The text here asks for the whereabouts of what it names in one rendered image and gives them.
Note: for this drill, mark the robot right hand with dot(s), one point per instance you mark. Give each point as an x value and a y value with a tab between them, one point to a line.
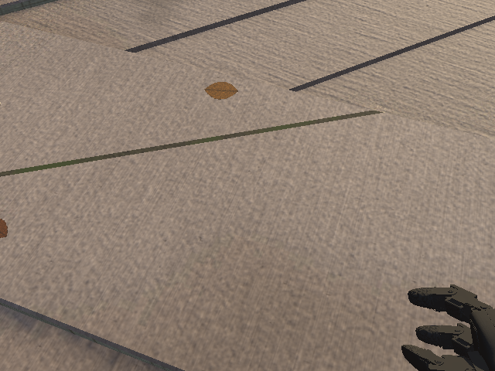
475	345

